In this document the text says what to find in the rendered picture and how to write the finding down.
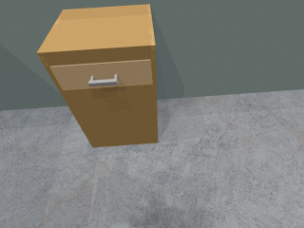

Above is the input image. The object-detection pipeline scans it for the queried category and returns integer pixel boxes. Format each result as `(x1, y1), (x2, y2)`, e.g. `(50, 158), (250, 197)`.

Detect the cabinet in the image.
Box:
(37, 4), (159, 148)

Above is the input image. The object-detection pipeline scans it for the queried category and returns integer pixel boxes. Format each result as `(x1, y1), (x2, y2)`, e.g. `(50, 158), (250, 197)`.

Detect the handle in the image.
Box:
(88, 74), (118, 87)

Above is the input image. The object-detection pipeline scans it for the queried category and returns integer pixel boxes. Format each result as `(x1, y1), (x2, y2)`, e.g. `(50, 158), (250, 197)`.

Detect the drawer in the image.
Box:
(51, 59), (152, 89)

